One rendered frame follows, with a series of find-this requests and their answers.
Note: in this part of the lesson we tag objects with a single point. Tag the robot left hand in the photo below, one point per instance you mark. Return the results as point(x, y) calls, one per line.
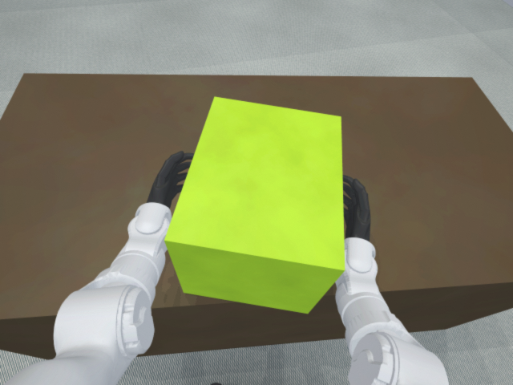
point(165, 187)

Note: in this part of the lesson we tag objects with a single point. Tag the carton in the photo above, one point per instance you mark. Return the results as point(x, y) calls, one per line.
point(260, 217)

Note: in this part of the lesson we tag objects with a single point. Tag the pedestal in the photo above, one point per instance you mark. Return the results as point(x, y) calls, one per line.
point(79, 154)

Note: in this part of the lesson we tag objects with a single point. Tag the robot right hand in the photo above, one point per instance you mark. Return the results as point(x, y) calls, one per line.
point(357, 216)

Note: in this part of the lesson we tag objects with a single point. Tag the robot left forearm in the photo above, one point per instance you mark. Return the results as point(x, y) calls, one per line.
point(141, 261)

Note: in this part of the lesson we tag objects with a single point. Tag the robot right upper arm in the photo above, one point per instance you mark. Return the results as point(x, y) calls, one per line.
point(382, 359)

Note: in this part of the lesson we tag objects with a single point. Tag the robot left upper arm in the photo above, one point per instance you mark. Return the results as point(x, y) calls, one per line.
point(98, 333)

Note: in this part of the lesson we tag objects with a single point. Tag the robot right forearm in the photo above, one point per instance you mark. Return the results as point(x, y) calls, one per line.
point(362, 308)

